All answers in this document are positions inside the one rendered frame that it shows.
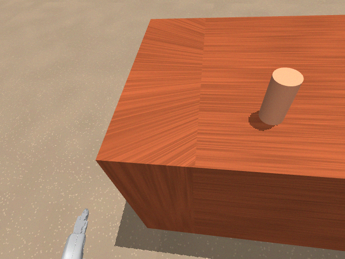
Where can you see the left robot hand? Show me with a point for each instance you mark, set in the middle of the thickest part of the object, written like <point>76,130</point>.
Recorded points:
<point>74,247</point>

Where can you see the can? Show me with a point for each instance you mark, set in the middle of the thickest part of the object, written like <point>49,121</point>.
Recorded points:
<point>282,89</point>

